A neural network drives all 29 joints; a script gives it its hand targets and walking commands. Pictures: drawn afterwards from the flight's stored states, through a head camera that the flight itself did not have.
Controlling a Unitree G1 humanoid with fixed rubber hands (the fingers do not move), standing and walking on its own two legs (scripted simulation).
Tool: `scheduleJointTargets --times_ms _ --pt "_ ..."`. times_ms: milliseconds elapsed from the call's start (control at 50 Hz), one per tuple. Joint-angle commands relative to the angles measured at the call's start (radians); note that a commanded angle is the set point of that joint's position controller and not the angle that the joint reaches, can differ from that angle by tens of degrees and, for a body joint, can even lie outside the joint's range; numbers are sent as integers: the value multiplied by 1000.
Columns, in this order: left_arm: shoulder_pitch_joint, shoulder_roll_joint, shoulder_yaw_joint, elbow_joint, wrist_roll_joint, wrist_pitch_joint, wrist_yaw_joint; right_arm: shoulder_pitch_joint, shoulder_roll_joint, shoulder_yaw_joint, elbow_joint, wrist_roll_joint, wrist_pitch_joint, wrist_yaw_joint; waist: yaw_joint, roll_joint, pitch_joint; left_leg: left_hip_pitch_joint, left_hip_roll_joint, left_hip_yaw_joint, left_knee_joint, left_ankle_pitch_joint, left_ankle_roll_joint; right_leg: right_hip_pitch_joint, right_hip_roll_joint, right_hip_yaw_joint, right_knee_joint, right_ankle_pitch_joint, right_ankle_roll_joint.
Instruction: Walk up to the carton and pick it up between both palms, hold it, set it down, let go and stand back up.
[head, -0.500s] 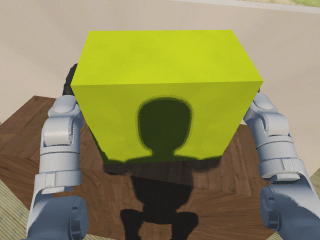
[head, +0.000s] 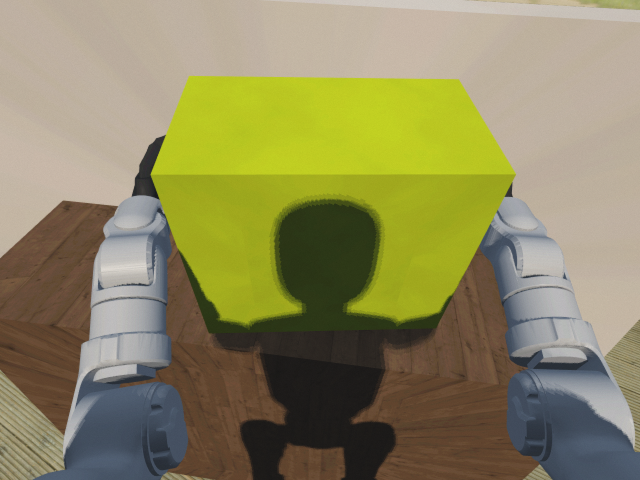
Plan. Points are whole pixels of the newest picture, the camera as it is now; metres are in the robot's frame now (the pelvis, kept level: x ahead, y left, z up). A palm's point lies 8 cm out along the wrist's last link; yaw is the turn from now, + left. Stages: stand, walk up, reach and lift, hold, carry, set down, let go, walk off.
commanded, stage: set down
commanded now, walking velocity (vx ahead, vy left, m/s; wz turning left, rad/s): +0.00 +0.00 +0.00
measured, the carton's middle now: (325, 215) +0.38 -0.07 +0.17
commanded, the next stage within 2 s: none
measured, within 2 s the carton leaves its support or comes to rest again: rests again in 1.96 s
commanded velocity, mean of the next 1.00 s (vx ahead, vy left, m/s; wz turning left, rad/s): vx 0.00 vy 0.00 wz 0.00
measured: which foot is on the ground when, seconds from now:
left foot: down 0.00-1.00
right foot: down 0.00-1.00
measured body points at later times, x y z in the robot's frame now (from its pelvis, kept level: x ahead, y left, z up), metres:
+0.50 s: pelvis +0.00 +0.00 +0.00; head -0.03 +0.01 +0.45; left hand +0.43 +0.11 +0.18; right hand +0.35 -0.29 +0.18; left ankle +0.01 +0.14 -0.75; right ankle +0.02 -0.15 -0.75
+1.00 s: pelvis +0.01 +0.00 +0.00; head -0.01 +0.01 +0.45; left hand +0.43 +0.09 +0.15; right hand +0.34 -0.31 +0.14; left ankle +0.01 +0.14 -0.75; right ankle +0.02 -0.15 -0.75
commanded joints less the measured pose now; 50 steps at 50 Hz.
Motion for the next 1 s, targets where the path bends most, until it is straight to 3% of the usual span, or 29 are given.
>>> scheduleJointTargets --times_ms 0,200,440,760,980 --pt "-815 -492 -442 -200 -158 -91 -132 -840 466 312 -365 77 -113 150 -2 7 -494 127 -58 115 -29 187 -14 71 70 -146 -5 275 1" --pt "-819 -513 -473 -183 -189 -129 -105 -826 482 327 -370 68 -131 156 5 -9 -556 121 -58 112 -25 171 -10 58 71 -143 10 305 8" --pt "-747 -496 -437 -155 -146 -149 -123 -731 467 308 -350 43 -143 156 -8 -9 -526 132 -65 117 -27 184 -11 78 67 -142 15 388 24" --pt "-680 -529 -507 -197 -168 -195 -111 -645 442 325 -421 34 -174 168 -20 -7 -550 166 -60 111 -7 248 -29 36 73 -156 32 446 30" --pt "-636 -523 -493 -164 -152 -218 -113 -586 428 308 -410 5 -188 181 -22 -13 -548 154 -58 111 -14 228 -26 27 70 -155 38 476 39"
